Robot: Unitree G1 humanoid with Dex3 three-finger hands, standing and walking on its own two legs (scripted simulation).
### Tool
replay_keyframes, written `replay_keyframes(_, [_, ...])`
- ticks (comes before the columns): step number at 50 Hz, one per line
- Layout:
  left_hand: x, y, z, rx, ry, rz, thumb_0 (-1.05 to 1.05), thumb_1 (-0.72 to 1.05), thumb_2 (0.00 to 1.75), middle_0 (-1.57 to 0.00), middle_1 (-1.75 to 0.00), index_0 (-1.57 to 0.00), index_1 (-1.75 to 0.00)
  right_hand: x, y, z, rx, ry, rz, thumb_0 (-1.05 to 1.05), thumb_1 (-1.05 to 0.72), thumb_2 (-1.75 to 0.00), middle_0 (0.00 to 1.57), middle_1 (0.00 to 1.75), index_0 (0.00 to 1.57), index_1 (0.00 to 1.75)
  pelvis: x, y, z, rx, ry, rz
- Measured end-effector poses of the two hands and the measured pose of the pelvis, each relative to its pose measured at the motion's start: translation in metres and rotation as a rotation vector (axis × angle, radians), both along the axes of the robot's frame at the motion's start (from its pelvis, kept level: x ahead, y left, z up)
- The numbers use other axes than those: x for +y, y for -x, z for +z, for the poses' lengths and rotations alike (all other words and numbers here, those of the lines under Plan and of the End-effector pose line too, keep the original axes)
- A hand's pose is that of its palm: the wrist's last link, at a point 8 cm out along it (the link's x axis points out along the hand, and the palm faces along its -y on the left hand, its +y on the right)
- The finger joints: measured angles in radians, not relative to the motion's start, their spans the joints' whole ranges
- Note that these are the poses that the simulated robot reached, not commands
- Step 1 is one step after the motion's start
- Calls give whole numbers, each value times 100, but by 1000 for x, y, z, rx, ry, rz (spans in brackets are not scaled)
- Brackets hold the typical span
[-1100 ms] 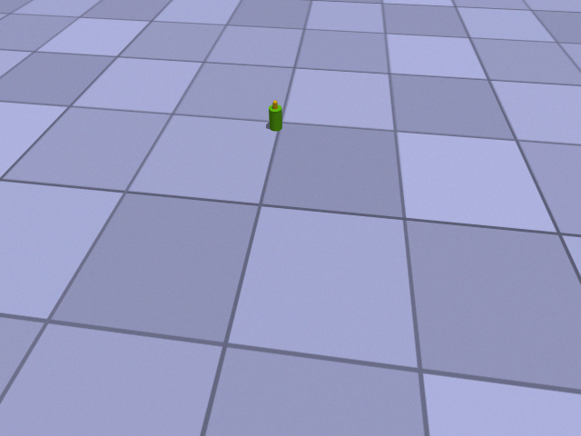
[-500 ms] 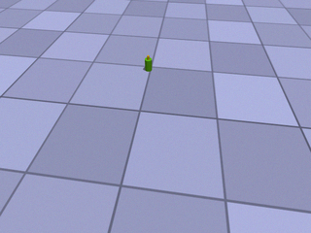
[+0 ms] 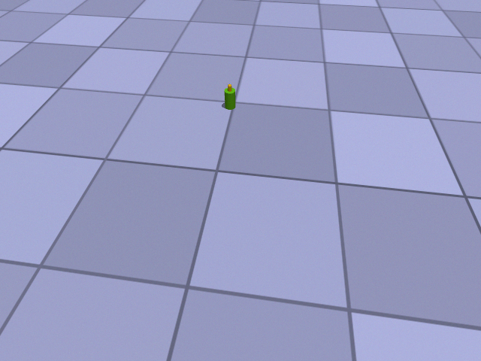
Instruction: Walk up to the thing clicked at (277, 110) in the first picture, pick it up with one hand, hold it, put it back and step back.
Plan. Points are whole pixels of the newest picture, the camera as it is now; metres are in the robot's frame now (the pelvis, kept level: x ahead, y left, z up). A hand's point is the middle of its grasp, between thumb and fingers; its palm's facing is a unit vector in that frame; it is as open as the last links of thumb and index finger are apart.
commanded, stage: stand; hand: left
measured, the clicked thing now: (229, 95) +1.82 +0.08 -0.69
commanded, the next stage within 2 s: walk up in 0.02 s
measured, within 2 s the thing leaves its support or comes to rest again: neither
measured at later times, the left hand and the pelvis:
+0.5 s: hand (144, 331) +0.20 +0.20 -0.13, palm faces -0.01 -0.90 -0.43, open 7.3 cm; pelvis +0.12 -0.09 -0.01, yaw -2 degrees
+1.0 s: hand (171, 225) +0.45 +0.19 -0.16, palm faces -0.08 -0.94 -0.34, open 7.4 cm; pelvis +0.39 -0.08 -0.01, yaw -3 degrees
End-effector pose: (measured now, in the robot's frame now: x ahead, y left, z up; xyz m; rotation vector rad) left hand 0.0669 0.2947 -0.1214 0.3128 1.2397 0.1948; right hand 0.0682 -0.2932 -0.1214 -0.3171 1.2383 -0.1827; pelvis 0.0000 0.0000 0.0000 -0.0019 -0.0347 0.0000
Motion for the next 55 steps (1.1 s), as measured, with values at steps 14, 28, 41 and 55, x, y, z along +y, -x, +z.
replay_keyframes(14, [-3,-72,23,-55,-55,-118,1,91,90,-21,-30,-20,-30,-74,12,3,-43,23,-105,0,-90,-90,21,30,21,30,-38,-45,-9,8,-35,-65])
replay_keyframes(28, [-68,-128,34,-110,-77,-28,0,90,90,-21,-30,-21,-30,-129,-136,0,-99,-29,-12,1,-91,-90,20,30,20,30,-97,-149,-5,-21,9,-35])
replay_keyframes(41, [-58,-224,-15,21,-21,29,1,90,90,-21,-30,-21,-30,-111,-338,8,-149,18,103,0,-90,-90,21,30,21,30,-89,-297,-27,10,21,-17])
replay_keyframes(55, [-75,-471,15,-124,-15,-154,1,91,90,-21,-30,-20,-30,-117,-428,14,-172,7,-11,0,-90,-90,21,30,21,30,-95,-444,-12,-1,-37,-63])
